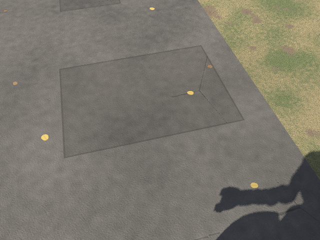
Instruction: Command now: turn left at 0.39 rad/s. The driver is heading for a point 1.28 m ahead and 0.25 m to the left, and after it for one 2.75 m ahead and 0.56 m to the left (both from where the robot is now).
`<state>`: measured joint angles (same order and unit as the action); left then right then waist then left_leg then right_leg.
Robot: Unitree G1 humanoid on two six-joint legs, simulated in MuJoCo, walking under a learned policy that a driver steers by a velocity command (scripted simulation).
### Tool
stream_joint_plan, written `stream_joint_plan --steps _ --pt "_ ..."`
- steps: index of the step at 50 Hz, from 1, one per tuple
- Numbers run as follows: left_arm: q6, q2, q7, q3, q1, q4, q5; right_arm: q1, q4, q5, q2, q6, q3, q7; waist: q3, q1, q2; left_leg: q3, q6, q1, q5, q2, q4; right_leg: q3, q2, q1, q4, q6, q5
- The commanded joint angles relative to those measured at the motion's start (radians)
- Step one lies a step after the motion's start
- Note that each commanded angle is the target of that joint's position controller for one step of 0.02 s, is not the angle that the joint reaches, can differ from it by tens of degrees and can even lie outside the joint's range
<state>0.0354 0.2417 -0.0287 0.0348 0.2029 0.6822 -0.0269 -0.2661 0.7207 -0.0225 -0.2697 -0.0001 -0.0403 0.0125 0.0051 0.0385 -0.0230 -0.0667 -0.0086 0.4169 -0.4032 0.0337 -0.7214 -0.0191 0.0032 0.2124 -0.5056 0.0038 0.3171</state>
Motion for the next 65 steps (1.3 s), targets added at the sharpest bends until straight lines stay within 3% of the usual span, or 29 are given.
stream_joint_plan --steps 1,4,8,13,14,15,16,17,18,20,25,28,30,33,38,44,45,46,47,48,49,50,51,53,56,57,59,61,65 --pt "-0.03 0.155 -0.017 0.052 -0.019 -0.076 -0.001 0.061 -0.095 -0.005 -0.155 -0.007 -0.068 0.012 -0.011 -0.051 0.204 0.0 -0.048 0.237 -0.153 -0.023 -0.416 -0.217 -0.35 -0.084 0.189 0.237 -0.487" --pt "-0.038 0.135 -0.022 0.051 -0.093 -0.082 0.019 0.012 -0.093 -0.001 -0.103 -0.047 -0.059 0.017 0.007 -0.019 0.177 0.025 -0.083 0.258 -0.006 -0.062 -0.444 -0.065 -0.284 -0.076 0.182 0.186 -0.483" --pt "-0.021 0.176 -0.03 0.071 -0.058 -0.065 0.02 0.106 -0.172 -0.001 -0.062 -0.047 -0.037 -0.025 -0.03 -0.072 0.189 0.091 -0.074 0.174 0.057 -0.107 -0.19 0.023 -0.298 -0.118 0.153 0.18 -0.456" --pt "-0.033 0.224 -0.006 0.093 -0.074 -0.048 0.055 0.032 -0.191 -0.003 -0.112 -0.053 -0.065 -0.05 -0.062 -0.033 0.176 0.181 0.009 -0.024 0.124 -0.059 0.075 0.081 -0.345 -0.09 0.031 0.13 -0.463" --pt "-0.038 0.202 0.002 0.09 -0.055 -0.034 0.06 -0.015 -0.176 -0.001 -0.13 -0.055 -0.08 -0.039 -0.074 -0.013 0.134 0.179 0.04 -0.13 0.206 -0.027 0.164 0.129 -0.313 -0.04 -0.067 0.082 -0.413" --pt "-0.045 0.168 0.011 0.084 -0.006 -0.022 0.045 -0.096 -0.161 0.002 -0.209 -0.052 -0.113 -0.019 -0.104 0.014 -0.03 0.048 0.101 -0.325 0.487 -0.06 0.257 0.201 -0.227 0.109 -0.299 0.003 -0.275" --pt "-0.05 0.085 0.016 0.053 -0.051 -0.097 -0.012 -0.119 -0.19 0.009 -0.367 -0.042 -0.144 -0.002 -0.112 -0.011 -0.374 -0.412 0.289 -0.514 0.905 -0.329 0.275 0.194 -0.05 0.485 -0.649 -0.101 0.36" --pt "-0.058 0.126 0.011 0.057 -0.141 -0.114 0.0 -0.13 -0.206 0.05 -0.315 -0.011 -0.122 -0.019 -0.257 0.062 -0.253 -0.553 0.418 -0.501 0.784 -0.429 0.349 -0.034 -0.002 0.544 -0.808 -0.087 0.406" --pt "-0.057 0.163 0.007 0.066 -0.176 -0.108 0.031 -0.082 -0.207 0.053 -0.273 0.01 -0.103 -0.025 -0.208 0.051 -0.141 -0.457 0.379 -0.453 0.671 -0.402 0.368 -0.063 -0.026 0.548 -0.836 -0.058 0.328" --pt "-0.042 0.168 -0.013 0.07 -0.14 -0.069 0.027 0.036 -0.211 0.01 -0.188 0.009 -0.074 -0.007 -0.128 -0.011 -0.036 -0.304 0.264 -0.339 0.531 -0.31 0.355 -0.065 -0.074 0.518 -0.746 -0.041 0.16" --pt "-0.022 0.138 -0.009 0.064 -0.049 -0.02 0.028 0.096 -0.212 0.031 -0.162 0.004 -0.048 0.012 -0.123 -0.049 -0.072 -0.181 0.238 -0.223 0.517 -0.225 0.388 -0.027 -0.04 0.368 -0.642 -0.073 -0.008" --pt "-0.016 0.093 -0.002 0.041 -0.023 0.009 0.027 0.133 -0.187 0.046 -0.069 0.01 -0.011 0.014 -0.126 -0.05 -0.08 -0.107 0.217 -0.216 0.391 -0.211 0.405 -0.034 -0.087 0.265 -0.428 -0.087 -0.057" --pt "-0.015 0.096 0.006 0.036 -0.043 0.004 0.033 0.124 -0.158 0.062 -0.08 0.015 -0.013 0.007 -0.081 -0.021 -0.111 -0.09 0.22 -0.163 0.276 -0.215 0.434 -0.014 -0.091 0.184 -0.323 -0.083 -0.049" --pt "-0.016 0.174 0.009 0.055 -0.081 -0.039 0.05 0.109 -0.136 0.056 -0.171 0.002 -0.045 0.007 0.001 0.013 -0.109 -0.147 0.262 -0.195 0.214 -0.28 0.446 0.009 -0.074 0.263 -0.328 -0.067 0.062" --pt "-0.015 0.138 0.021 0.053 -0.043 -0.061 0.052 0.126 -0.127 0.04 -0.151 -0.011 -0.054 0.021 -0.036 0.001 -0.055 -0.148 0.296 -0.346 0.515 -0.365 0.392 0.006 -0.099 0.349 -0.392 -0.062 0.157" --pt "0.0 0.126 0.05 0.059 0.015 -0.084 0.064 0.179 -0.131 0.019 -0.167 -0.025 -0.075 0.019 -0.109 -0.041 -0.085 0.023 0.225 -0.371 0.69 -0.35 0.293 0.095 -0.052 0.188 -0.178 -0.025 0.061" --pt "0.002 0.127 0.054 0.063 0.045 -0.08 0.063 0.189 -0.127 0.008 -0.168 -0.026 -0.078 0.018 -0.115 -0.063 -0.088 0.065 0.191 -0.347 0.649 -0.334 0.246 0.117 -0.031 0.122 -0.076 -0.004 -0.022" --pt "0.004 0.139 0.047 0.073 0.1 -0.061 0.065 0.16 -0.111 -0.004 -0.162 -0.024 -0.082 0.015 -0.136 -0.078 -0.069 0.111 0.138 -0.263 0.377 -0.303 0.202 0.12 0.003 0.009 0.0 0.037 -0.079" --pt "0.001 0.205 0.037 0.102 0.229 -0.02 0.074 0.168 -0.117 0.004 -0.113 -0.015 -0.072 0.008 -0.138 -0.111 0.058 0.186 0.072 -0.034 0.015 -0.227 0.017 -0.043 -0.064 -0.189 0.077 0.118 0.031" --pt "-0.02 0.359 0.032 0.136 0.321 -0.027 0.072 0.255 -0.188 0.036 -0.039 0.003 -0.047 -0.005 -0.088 -0.133 0.325 0.216 -0.015 0.398 -0.262 -0.039 -0.324 -0.591 -0.33 -0.355 0.191 0.308 0.276" --pt "-0.06 0.314 0.047 0.117 0.327 -0.05 0.044 0.351 -0.216 0.014 -0.083 0.043 -0.056 -0.019 -0.078 -0.192 0.218 -0.017 0.013 0.547 -0.236 -0.01 -0.425 -0.809 -0.388 -0.35 0.345 0.385 0.584" --pt "-0.086 0.273 0.047 0.101 0.254 -0.058 0.034 0.362 -0.214 -0.021 -0.138 0.073 -0.072 -0.035 0.012 -0.146 0.176 -0.051 0.043 0.593 -0.124 -0.048 -0.423 -0.759 -0.372 -0.316 0.374 0.344 0.604" --pt "-0.097 0.242 0.04 0.087 0.19 -0.073 0.044 0.313 -0.181 -0.016 -0.16 0.09 -0.081 -0.041 0.032 -0.098 0.141 -0.038 0.048 0.577 -0.015 -0.073 -0.393 -0.655 -0.337 -0.296 0.35 0.296 0.49" --pt "-0.099 0.187 0.024 0.06 0.158 -0.081 0.048 0.266 -0.132 0.024 -0.152 0.109 -0.082 -0.038 0.026 -0.073 0.122 -0.016 0.026 0.477 0.176 -0.103 -0.278 -0.473 -0.256 -0.247 0.339 0.241 0.277" --pt "-0.105 0.183 0.013 0.051 0.22 -0.06 0.037 0.274 -0.106 0.022 -0.111 0.112 -0.067 -0.042 0.031 -0.091 0.13 0.028 -0.019 0.419 0.348 -0.081 -0.175 -0.347 -0.199 -0.227 0.359 0.218 0.099" --pt "-0.094 0.233 0.036 0.067 0.266 -0.009 0.006 0.208 -0.062 0.127 -0.063 0.049 -0.037 -0.067 0.039 -0.091 0.144 0.098 -0.033 0.354 0.341 -0.069 -0.188 -0.28 -0.124 -0.163 0.386 0.176 0.053" --pt "-0.096 0.2 0.055 0.058 0.288 0.006 0.013 0.218 -0.061 0.093 -0.087 0.009 -0.042 -0.079 0.074 -0.102 0.168 0.123 -0.039 0.37 0.35 -0.082 -0.19 -0.238 -0.124 -0.157 0.41 0.166 0.023" --pt "-0.104 0.176 0.061 0.049 0.306 0.017 0.011 0.272 -0.071 0.068 -0.111 0.003 -0.044 -0.082 0.109 -0.123 0.176 0.124 -0.032 0.422 0.381 -0.099 -0.168 -0.216 -0.146 -0.194 0.443 0.164 0.025" --pt "-0.123 0.184 0.043 0.049 0.337 0.053 -0.005 0.37 -0.101 0.058 -0.105 0.019 -0.031 -0.098 0.178 -0.154 0.129 0.096 0.022 0.482 0.386 -0.067 -0.074 -0.118 -0.205 -0.291 0.492 0.154 -0.057"
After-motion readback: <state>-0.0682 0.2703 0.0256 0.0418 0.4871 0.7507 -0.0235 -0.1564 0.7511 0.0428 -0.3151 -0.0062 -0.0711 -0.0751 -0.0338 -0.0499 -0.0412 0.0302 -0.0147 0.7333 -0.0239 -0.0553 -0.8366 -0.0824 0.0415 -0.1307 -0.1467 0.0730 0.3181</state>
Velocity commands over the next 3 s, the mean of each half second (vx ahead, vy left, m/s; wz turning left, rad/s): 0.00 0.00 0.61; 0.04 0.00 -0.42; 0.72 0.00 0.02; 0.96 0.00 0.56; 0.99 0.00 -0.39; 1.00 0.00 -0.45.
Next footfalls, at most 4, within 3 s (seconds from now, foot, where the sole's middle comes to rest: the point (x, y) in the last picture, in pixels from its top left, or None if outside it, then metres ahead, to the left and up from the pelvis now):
0.30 left None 0.03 0.15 -0.77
0.94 right None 0.06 -0.07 -0.77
1.46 left None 0.49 0.11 -0.77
1.92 right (144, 146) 0.97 0.09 -0.77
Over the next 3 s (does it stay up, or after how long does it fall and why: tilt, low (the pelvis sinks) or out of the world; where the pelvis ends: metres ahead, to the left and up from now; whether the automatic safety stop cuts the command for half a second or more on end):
stays up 1.74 0.37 0.00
